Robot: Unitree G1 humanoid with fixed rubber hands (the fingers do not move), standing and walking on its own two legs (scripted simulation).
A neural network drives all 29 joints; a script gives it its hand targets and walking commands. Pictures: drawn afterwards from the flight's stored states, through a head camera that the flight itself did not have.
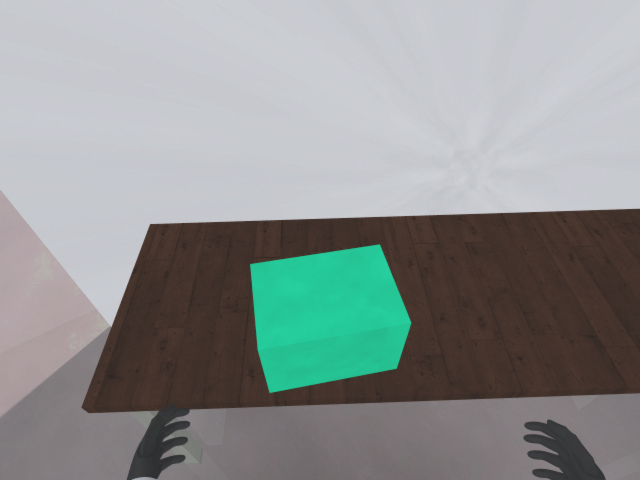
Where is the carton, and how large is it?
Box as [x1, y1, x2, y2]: [250, 244, 410, 392]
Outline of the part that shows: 379,244 250,264 257,347 269,392 396,368 410,325 410,321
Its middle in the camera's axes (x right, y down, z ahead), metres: +0.01 +0.14 +0.69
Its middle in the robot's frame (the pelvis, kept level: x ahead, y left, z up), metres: +0.42 +0.01 -0.13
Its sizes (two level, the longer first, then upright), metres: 0.235 0.165 0.163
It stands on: a table, 0.56 m high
